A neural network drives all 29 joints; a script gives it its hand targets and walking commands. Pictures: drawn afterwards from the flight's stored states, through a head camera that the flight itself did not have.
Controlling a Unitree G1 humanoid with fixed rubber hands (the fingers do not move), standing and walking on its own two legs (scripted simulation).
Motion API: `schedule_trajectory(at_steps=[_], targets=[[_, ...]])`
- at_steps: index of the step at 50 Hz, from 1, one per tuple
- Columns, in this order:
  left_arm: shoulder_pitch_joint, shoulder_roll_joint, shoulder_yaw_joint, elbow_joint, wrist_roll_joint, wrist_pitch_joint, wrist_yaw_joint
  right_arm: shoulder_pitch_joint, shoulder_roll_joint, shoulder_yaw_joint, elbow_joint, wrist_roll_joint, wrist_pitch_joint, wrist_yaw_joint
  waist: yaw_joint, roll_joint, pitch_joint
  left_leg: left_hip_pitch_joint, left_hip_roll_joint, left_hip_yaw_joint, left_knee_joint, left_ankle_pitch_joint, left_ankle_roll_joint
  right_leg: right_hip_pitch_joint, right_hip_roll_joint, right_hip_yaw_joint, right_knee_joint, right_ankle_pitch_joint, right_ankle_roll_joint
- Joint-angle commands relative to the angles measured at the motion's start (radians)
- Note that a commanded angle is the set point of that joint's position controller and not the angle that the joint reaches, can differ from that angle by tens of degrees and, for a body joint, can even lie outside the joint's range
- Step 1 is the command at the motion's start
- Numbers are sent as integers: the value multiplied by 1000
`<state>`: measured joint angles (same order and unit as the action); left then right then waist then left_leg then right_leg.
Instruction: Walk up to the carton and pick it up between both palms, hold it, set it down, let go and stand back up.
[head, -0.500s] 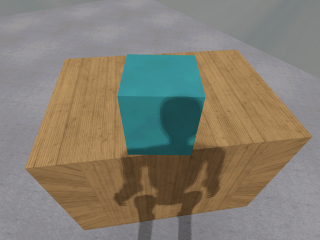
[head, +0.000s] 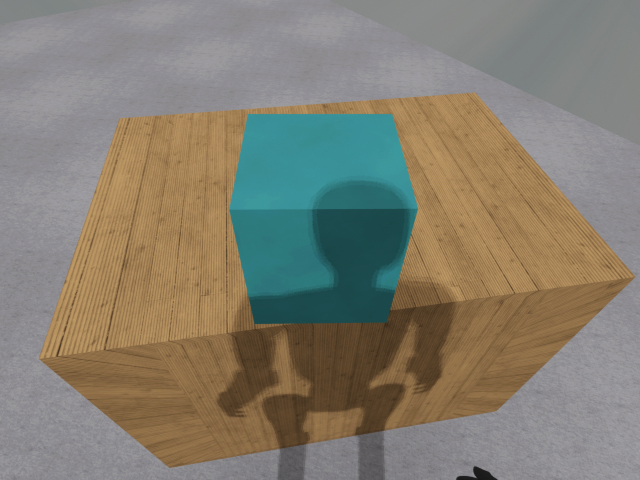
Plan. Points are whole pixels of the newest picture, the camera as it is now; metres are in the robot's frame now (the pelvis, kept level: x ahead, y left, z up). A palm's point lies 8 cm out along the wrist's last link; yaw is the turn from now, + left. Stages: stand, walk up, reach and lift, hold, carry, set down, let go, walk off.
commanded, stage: walk up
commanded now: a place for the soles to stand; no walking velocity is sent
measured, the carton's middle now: (320, 223) +0.46 +0.01 +0.05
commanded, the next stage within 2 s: none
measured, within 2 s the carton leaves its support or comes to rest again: neither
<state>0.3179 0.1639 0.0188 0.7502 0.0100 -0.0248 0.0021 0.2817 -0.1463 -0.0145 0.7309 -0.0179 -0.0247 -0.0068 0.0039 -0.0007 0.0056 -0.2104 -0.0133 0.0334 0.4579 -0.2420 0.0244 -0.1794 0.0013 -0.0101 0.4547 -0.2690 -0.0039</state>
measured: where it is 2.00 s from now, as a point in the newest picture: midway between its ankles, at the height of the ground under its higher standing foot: outside the picture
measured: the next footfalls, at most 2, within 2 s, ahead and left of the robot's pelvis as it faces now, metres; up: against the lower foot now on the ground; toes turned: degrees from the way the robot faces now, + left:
left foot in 0.80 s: +0.18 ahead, +0.23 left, +0.00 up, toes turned +1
right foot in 1.52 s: +0.05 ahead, -0.04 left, +0.00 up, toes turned -15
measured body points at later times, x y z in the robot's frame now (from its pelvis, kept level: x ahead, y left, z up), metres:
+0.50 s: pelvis +0.00 +0.00 +0.00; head -0.01 -0.01 +0.45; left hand +0.07 +0.23 -0.12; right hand +0.08 -0.23 -0.13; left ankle +0.00 +0.10 -0.73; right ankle -0.02 -0.12 -0.74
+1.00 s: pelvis +0.06 +0.15 +0.00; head +0.08 +0.18 +0.44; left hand +0.16 +0.39 -0.15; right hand +0.16 -0.10 -0.09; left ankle +0.14 +0.23 -0.74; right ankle +0.01 -0.01 -0.66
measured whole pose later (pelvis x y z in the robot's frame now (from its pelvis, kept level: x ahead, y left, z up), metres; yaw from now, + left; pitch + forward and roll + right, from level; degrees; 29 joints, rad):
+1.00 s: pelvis +0.06 +0.15 +0.00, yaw -5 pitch -2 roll -3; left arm 0.33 0.23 0.05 0.71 0.04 0.03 0.02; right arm 0.29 -0.15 -0.02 0.62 -0.02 -0.01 -0.03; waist 0.00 -0.04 0.06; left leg -0.32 0.06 0.09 0.52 -0.16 0.04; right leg -0.40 0.03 0.05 1.09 -0.55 0.06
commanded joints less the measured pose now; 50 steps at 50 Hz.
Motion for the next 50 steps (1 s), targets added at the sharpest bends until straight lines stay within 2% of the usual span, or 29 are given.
schedule_trajectory(at_steps=[1,4,19,20,21,22,23,24,26,27,29,31,33,34,35,37,38,39,40,41,42,43,44,45,46,47,48,49,50], targets=[[22,74,20,-54,5,-10,6,22,-81,-19,-45,4,-10,-4,-6,10,-22,39,103,-101,-58,229,8,-7,-71,64,-39,200,-12],[28,69,17,-46,2,-9,6,4,-79,-18,-48,3,-8,-4,0,20,1,43,95,-84,-63,191,4,-30,-77,76,-56,197,-11],[26,79,16,-26,0,-6,4,22,-89,-14,-14,3,-6,-1,-2,-9,24,28,101,-80,-105,98,-3,-28,-70,97,-85,117,-10],[30,76,15,-22,1,-7,5,22,-94,-16,-8,2,-6,0,-1,18,24,35,100,-77,-103,97,0,-31,-72,103,-87,117,-10],[179,81,31,-41,32,-22,31,6,-154,-37,-38,-27,14,30,54,117,-27,-91,6,19,76,-165,3,92,-171,250,-158,-94,-56],[243,167,60,-35,34,-23,46,-52,-116,-31,-68,-44,29,42,83,0,42,-312,-19,37,196,-274,-14,158,-300,445,-241,-282,-125],[259,190,74,-34,38,-19,64,-91,-120,-35,-97,-56,41,51,103,-41,109,-453,20,12,366,-360,-21,147,-397,560,-304,-377,-184],[242,180,77,-42,44,-18,80,-95,-124,-39,-113,-63,49,56,93,-39,145,-533,61,-34,447,-339,-24,145,-431,572,-310,-375,-207],[195,144,74,-66,47,-26,99,-74,-117,-34,-121,-57,58,67,56,-61,138,-549,94,-76,510,-239,-44,123,-374,450,-305,-280,-165],[173,118,67,-68,46,-32,98,-60,-118,-33,-118,-51,58,72,36,-82,110,-524,83,-68,520,-186,-57,118,-311,375,-298,-217,-136],[177,89,62,-65,45,-42,83,-67,-118,-31,-125,-50,60,82,35,-126,77,-490,68,-48,552,-97,-76,92,-244,294,-284,-120,-111],[152,100,68,-72,36,-45,69,-74,-96,-19,-134,-35,62,83,31,-195,68,-427,74,-24,480,-42,-89,27,-202,207,-272,-72,-103],[93,111,68,-89,32,-46,52,-72,-73,-4,-139,-16,55,78,13,-252,75,-292,85,-8,342,13,-86,-84,-149,100,-237,15,-75],[69,134,74,-101,24,-44,43,-72,-68,2,-142,-8,50,71,11,-292,54,-210,90,7,266,23,-82,-117,-142,71,-207,55,-66],[61,145,76,-102,22,-42,31,-58,-79,0,-132,-6,43,62,11,-289,56,-146,89,17,225,51,-79,-145,-133,75,-167,90,-56],[68,160,75,-95,14,-30,15,32,-111,-19,-110,-10,27,39,-19,-183,11,46,63,47,128,156,-66,-204,-115,83,-43,48,-29],[95,139,65,-84,10,-21,9,90,-137,-34,-98,-17,16,25,-32,-69,-14,122,64,19,70,203,-69,-214,-67,64,76,-35,7],[154,86,44,-71,12,-13,3,139,-185,-53,-92,-22,3,14,-37,95,-54,207,113,-33,27,202,-81,-265,-28,49,188,-188,40],[193,35,23,-80,13,-1,-2,157,-247,-70,-116,-28,-6,5,-37,289,-63,175,273,-239,-55,12,-66,-322,12,46,366,-401,69],[241,16,16,-89,19,17,5,109,-265,-69,-158,-22,-2,-7,11,323,-33,11,371,-380,-160,-181,-53,-254,13,85,486,-459,71],[219,79,35,-108,16,35,21,32,-282,-85,-162,-5,14,-17,14,357,6,-80,369,-428,-247,-310,34,-241,2,95,581,-392,73],[156,117,40,-113,27,44,27,0,-230,-71,-167,7,18,-16,1,311,54,-127,338,-422,-270,-287,36,-252,-4,106,630,-350,67],[117,134,47,-102,31,49,27,-6,-178,-51,-171,15,14,-18,-9,257,67,-126,305,-365,-254,-177,18,-252,-4,124,651,-323,59],[123,132,50,-81,26,52,23,-7,-161,-43,-181,8,9,-21,0,208,43,-110,293,-297,-214,-85,11,-245,-15,128,679,-304,58],[134,130,49,-69,23,56,19,-21,-146,-43,-187,-1,1,-28,16,181,19,-76,305,-255,-182,14,17,-258,-24,126,689,-281,57],[125,124,50,-67,27,60,13,-13,-124,-42,-184,-3,-6,-33,15,145,-1,-41,307,-231,-166,69,30,-263,-23,118,709,-261,52],[111,123,51,-67,30,66,10,-10,-113,-43,-186,-6,-14,-39,17,102,-21,-20,318,-232,-161,104,47,-276,-17,119,728,-239,51],[72,124,54,-74,35,72,8,12,-101,-43,-183,-6,-20,-45,4,58,-25,-9,323,-232,-168,105,49,-287,-9,112,736,-225,52],[31,118,54,-86,38,80,7,22,-107,-47,-183,-9,-25,-53,-4,39,-15,-23,342,-240,-175,106,60,-306,-9,111,750,-202,56]])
